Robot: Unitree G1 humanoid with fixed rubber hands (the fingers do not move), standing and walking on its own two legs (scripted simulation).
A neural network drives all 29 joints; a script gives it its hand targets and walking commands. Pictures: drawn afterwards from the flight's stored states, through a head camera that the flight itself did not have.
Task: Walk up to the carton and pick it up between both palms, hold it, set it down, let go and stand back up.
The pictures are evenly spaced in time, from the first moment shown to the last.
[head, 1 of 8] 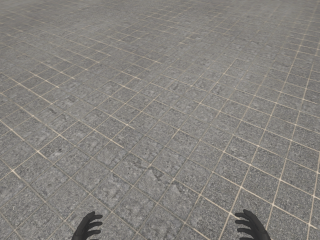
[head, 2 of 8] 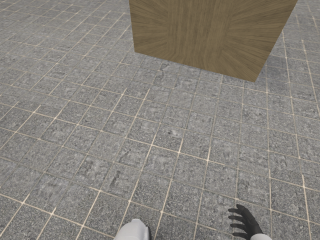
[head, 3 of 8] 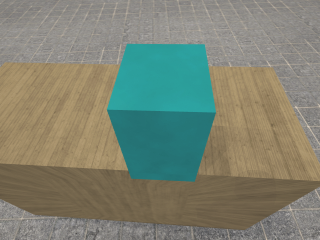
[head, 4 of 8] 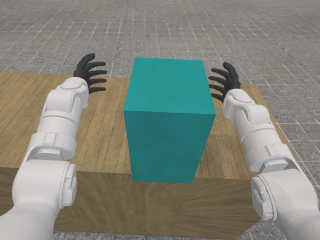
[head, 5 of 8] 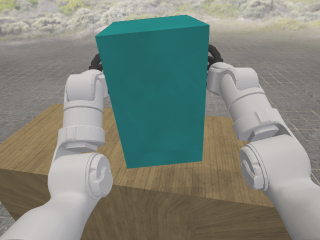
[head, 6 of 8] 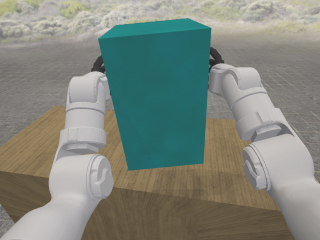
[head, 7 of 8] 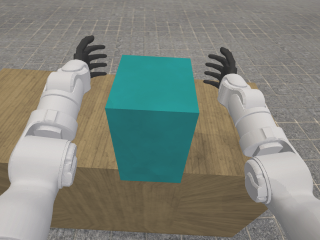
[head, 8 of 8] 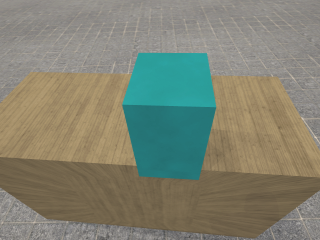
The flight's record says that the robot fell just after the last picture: no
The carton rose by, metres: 0.21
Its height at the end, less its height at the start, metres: +0.00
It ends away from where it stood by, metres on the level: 0.03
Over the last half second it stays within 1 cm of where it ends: yes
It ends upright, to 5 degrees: yes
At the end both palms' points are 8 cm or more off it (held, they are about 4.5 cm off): yes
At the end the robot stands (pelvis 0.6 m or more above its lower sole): yes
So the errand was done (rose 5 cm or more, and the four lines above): yes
